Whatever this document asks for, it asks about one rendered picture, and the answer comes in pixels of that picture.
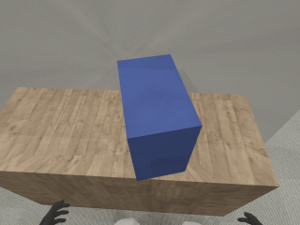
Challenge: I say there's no carton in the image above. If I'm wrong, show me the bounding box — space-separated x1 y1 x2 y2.
117 54 203 181

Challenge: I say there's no robot left hand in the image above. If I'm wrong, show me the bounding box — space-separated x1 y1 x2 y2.
39 200 70 225

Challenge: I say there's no pedestal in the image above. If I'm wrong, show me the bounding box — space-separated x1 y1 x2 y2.
0 87 280 217

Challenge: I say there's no robot right hand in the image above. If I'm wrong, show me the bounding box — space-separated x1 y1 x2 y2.
237 212 262 225

